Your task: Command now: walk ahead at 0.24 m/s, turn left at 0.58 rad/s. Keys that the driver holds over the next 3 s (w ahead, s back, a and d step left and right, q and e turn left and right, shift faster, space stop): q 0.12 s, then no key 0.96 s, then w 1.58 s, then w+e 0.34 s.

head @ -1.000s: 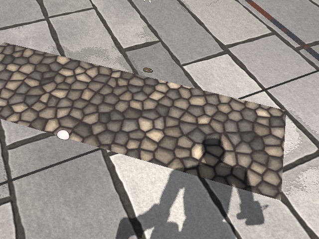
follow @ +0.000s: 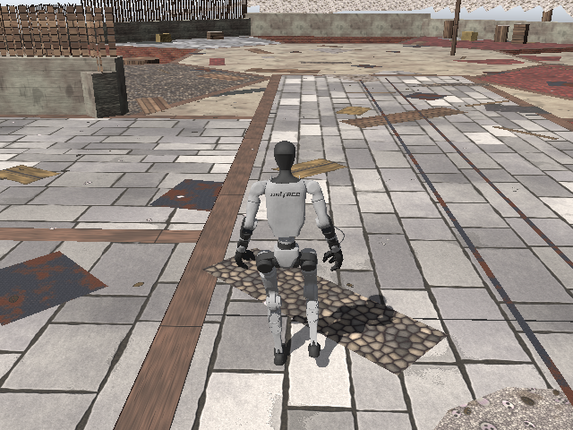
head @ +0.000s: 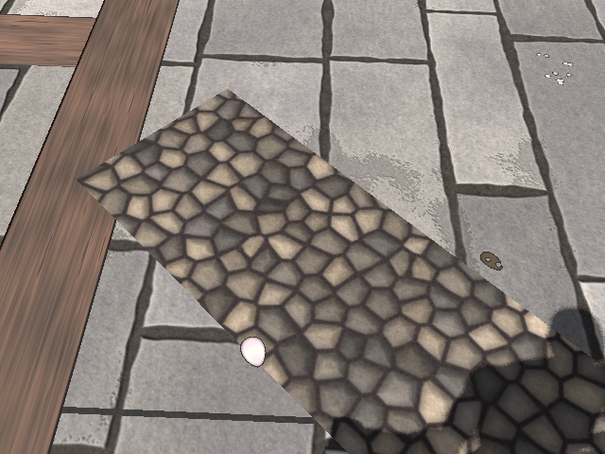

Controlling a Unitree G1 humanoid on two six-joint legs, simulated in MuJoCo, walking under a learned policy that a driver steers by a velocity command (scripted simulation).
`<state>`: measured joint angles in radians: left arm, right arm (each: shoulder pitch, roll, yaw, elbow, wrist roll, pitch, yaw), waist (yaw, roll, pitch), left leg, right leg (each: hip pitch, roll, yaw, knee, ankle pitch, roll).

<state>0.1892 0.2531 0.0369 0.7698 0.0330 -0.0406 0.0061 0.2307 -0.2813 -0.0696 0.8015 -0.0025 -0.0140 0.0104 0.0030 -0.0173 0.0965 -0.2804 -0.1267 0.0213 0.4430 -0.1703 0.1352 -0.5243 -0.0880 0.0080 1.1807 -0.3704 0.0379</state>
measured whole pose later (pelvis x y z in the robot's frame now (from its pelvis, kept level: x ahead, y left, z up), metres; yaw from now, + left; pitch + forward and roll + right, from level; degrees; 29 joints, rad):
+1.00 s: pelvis +0.13 -0.02 +0.01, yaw +10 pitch -2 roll +0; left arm 0.23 0.24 0.01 1.01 0.01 0.01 0.01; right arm 0.24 -0.22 0.01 1.04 -0.01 0.00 -0.03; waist 0.02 -0.01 0.02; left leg -0.09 -0.04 -0.06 0.38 -0.26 0.02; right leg -0.21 0.02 0.00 0.38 -0.13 -0.02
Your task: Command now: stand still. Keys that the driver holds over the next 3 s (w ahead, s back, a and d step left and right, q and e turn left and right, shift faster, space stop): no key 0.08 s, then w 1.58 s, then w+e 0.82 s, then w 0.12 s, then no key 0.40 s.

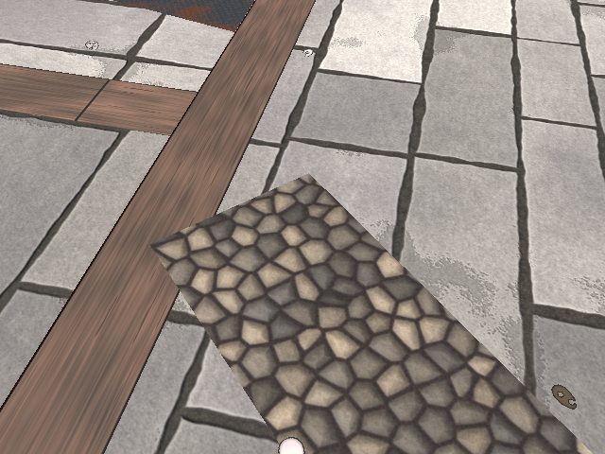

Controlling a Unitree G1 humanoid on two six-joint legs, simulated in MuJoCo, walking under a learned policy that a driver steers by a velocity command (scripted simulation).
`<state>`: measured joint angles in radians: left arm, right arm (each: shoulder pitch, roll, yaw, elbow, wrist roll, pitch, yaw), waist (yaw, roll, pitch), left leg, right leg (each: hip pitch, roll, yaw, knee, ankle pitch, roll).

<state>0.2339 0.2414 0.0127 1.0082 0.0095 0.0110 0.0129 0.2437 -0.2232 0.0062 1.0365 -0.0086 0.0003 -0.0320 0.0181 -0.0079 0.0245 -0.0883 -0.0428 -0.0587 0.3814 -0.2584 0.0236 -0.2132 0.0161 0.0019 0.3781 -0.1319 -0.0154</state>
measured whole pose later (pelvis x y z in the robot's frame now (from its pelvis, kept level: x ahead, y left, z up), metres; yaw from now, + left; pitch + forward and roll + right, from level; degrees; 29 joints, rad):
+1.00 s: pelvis +0.38 -0.01 -0.01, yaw -1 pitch -1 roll +1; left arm 0.29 0.21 0.04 1.02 0.03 -0.07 -0.01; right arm 0.24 -0.22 -0.05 1.02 -0.01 -0.08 0.00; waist 0.01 -0.02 0.06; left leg -0.24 -0.09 0.12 0.42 -0.17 0.12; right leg -0.40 -0.04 0.01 1.18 -0.30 -0.09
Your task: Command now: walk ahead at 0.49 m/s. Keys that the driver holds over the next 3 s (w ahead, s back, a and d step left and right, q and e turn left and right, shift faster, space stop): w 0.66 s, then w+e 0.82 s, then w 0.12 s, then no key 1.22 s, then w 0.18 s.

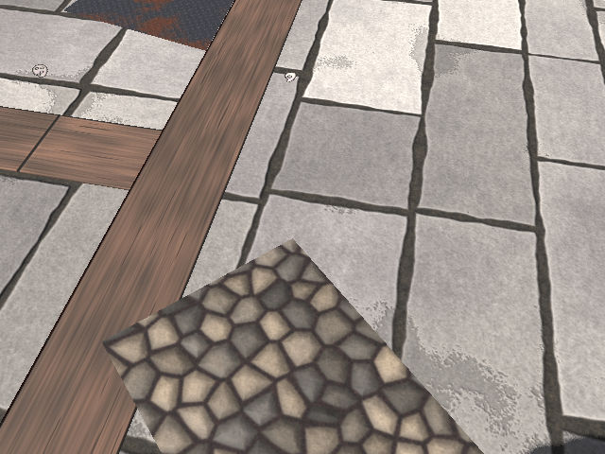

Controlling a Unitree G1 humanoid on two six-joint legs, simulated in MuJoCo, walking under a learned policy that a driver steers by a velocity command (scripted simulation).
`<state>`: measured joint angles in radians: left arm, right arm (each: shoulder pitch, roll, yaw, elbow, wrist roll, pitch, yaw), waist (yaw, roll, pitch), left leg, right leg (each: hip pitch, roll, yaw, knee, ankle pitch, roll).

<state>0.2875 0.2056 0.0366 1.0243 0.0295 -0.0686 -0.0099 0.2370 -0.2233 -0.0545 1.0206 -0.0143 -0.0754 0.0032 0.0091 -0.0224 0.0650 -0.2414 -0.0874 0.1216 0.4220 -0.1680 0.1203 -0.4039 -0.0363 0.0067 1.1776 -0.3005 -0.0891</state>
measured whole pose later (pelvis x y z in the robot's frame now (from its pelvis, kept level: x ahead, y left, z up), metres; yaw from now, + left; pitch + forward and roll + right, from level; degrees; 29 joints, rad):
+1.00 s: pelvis +0.56 -0.01 -0.01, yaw -7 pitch +1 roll -1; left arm 0.43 0.20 0.06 1.03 0.00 -0.06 0.01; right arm 0.04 -0.20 -0.04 0.84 -0.04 -0.09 0.00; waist 0.07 -0.01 0.06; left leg -0.42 0.01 0.09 0.56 -0.16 0.06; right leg -0.18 0.05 0.03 0.94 -0.46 -0.09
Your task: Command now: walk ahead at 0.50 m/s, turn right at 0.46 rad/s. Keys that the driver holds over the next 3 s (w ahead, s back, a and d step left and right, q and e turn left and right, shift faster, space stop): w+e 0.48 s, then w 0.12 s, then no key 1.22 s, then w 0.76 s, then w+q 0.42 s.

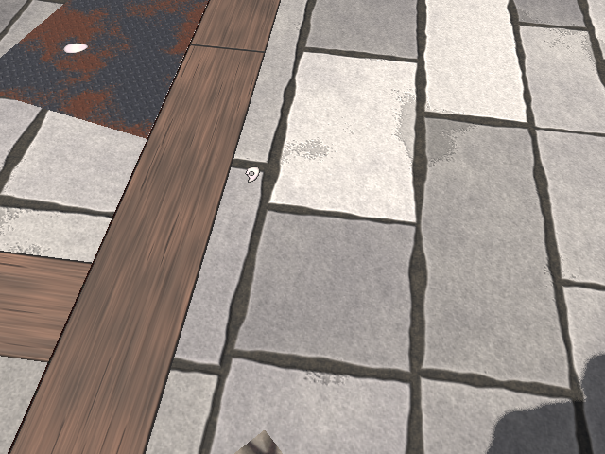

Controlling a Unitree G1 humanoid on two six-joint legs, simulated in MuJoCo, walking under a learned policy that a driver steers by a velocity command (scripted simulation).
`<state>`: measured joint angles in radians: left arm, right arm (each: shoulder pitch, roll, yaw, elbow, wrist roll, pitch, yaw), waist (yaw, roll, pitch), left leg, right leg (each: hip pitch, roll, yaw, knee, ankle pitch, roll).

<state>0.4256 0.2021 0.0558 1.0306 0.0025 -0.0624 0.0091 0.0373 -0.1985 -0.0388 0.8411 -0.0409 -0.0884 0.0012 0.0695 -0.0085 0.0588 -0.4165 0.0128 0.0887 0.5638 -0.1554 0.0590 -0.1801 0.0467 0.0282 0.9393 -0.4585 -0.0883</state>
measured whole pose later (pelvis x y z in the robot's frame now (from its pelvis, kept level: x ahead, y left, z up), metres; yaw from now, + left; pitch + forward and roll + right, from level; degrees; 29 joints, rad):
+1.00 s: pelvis +0.45 -0.12 +0.00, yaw -23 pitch -1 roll -1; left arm 0.33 0.21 0.03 1.00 0.00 -0.05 0.03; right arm 0.17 -0.20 -0.03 0.90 -0.03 -0.05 -0.02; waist 0.03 0.01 0.07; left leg -0.37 -0.01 0.07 0.51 -0.08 0.07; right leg -0.03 0.12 -0.02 0.50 -0.40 -0.10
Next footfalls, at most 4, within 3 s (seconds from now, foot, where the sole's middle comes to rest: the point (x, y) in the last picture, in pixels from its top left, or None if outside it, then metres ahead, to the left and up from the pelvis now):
0.48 right None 0.35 -0.14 -0.76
0.98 left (367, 389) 0.60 -0.09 -0.76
1.28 right None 0.46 -0.26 -0.76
2.14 left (374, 361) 0.67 -0.10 -0.76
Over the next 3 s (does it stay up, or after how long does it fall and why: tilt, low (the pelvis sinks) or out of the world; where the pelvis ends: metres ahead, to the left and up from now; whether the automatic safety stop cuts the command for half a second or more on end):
stays up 0.98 -0.33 0.02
